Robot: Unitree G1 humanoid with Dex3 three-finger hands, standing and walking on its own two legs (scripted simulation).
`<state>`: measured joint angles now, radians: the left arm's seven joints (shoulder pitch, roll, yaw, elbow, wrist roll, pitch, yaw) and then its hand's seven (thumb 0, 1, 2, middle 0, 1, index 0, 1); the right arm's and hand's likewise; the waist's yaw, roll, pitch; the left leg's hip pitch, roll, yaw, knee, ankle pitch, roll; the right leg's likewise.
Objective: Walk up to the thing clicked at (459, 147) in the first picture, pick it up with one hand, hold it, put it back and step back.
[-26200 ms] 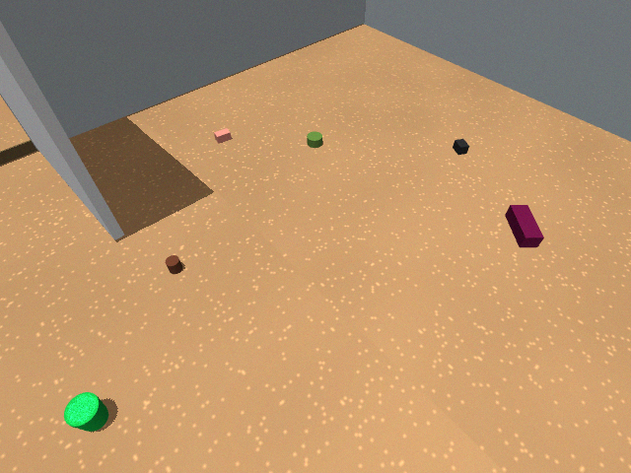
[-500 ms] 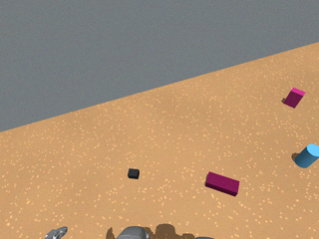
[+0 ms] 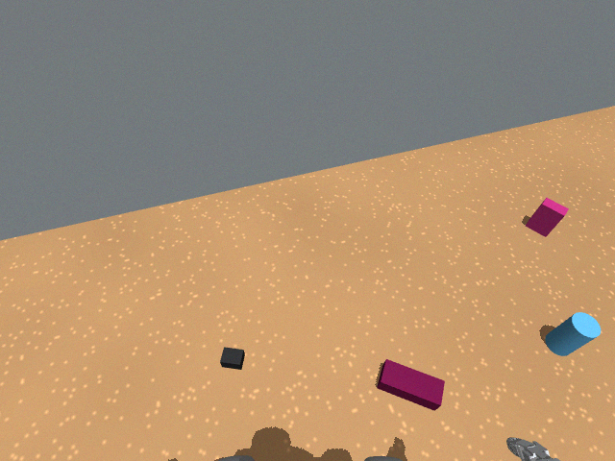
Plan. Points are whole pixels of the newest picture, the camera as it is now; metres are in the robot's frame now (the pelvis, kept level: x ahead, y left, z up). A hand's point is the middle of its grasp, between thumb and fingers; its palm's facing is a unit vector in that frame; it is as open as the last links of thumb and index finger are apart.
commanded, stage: walk up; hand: left
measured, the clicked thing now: (232, 358) +0.49 +0.22 -0.74
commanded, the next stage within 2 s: stand in 1.22 s
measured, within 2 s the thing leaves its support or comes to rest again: neither
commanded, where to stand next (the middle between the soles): +0.11 -0.02 m, yaw -1 degrees
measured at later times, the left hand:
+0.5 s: hand out of the picture +0.12 +0.25 -0.14, palm faces -0.02 -0.93 -0.36, open 7.4 cm
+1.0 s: hand out of the picture +0.11 +0.25 -0.13, palm faces -0.01 -0.93 -0.36, open 7.4 cm
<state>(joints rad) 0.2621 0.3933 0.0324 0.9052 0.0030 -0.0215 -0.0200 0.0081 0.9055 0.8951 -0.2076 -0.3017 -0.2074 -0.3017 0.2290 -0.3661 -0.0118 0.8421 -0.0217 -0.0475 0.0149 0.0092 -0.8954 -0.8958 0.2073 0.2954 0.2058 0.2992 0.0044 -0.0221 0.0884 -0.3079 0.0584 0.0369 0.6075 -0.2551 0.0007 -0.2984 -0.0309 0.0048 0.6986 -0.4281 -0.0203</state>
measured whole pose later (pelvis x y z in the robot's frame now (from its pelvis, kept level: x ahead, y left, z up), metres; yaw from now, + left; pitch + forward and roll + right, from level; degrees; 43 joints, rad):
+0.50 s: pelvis +0.03 -0.01 +0.01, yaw +0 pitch -2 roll +0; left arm 0.11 0.36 0.00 1.05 0.00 -0.04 -0.01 0.01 0.90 0.90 -0.21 -0.30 -0.21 -0.30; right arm 0.15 -0.36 0.00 1.08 0.00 0.00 0.03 0.01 -0.90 -0.90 0.20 0.29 0.20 0.30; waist 0.00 0.01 0.06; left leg -0.20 0.03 0.02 0.47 -0.23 -0.02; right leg -0.17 -0.04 0.00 0.47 -0.26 0.03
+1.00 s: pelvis +0.03 -0.01 +0.02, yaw +0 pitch -2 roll +0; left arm 0.10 0.35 0.00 1.15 0.01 -0.02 -0.01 0.01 0.90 0.90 -0.21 -0.30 -0.21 -0.30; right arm 0.10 -0.35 -0.01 1.14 0.00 0.00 0.02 0.01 -0.90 -0.90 0.20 0.29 0.20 0.30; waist 0.01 0.02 0.04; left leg -0.13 0.04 0.02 0.36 -0.19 -0.02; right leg -0.10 -0.04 -0.01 0.35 -0.20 0.03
